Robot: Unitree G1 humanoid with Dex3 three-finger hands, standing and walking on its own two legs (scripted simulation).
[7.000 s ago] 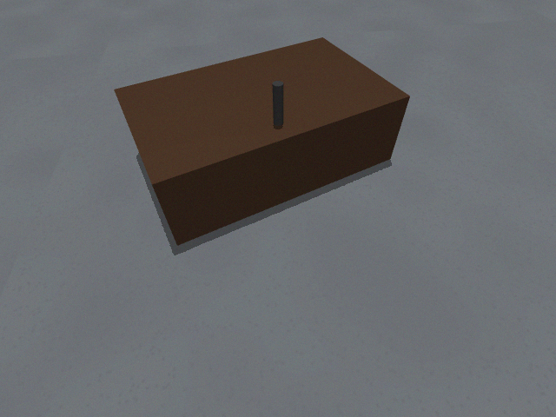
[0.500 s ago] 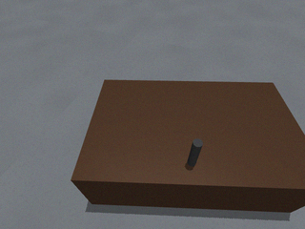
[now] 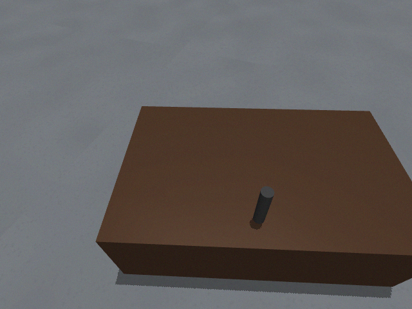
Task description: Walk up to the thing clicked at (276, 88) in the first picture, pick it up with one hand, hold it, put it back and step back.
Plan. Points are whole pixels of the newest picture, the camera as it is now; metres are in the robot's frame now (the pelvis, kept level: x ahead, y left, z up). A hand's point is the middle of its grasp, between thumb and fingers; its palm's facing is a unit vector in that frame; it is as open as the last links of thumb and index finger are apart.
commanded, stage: stand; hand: right
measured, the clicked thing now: (262, 206) +0.48 -0.17 -0.30
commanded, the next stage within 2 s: go down in 0.42 s
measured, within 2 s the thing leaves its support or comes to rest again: neither
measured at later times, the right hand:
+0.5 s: hand out of the picture +0.08 -0.25 -0.16, palm faces -0.03 +0.94 -0.33, open 7.4 cm
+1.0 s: hand out of the picture +0.15 -0.26 -0.15, palm faces +0.01 +0.95 -0.31, open 15.5 cm
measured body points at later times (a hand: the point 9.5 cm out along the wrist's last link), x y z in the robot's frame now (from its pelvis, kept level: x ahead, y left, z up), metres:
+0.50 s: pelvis +0.01 +0.00 +0.00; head +0.01 -0.01 +0.45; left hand +0.08 +0.30 -0.13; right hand +0.08 -0.30 -0.14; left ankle -0.02 +0.15 -0.75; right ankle +0.03 -0.14 -0.75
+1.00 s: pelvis +0.01 +0.00 -0.02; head +0.05 +0.00 +0.43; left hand +0.13 +0.26 -0.13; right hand +0.15 -0.31 -0.13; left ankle -0.02 +0.15 -0.75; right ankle +0.03 -0.14 -0.75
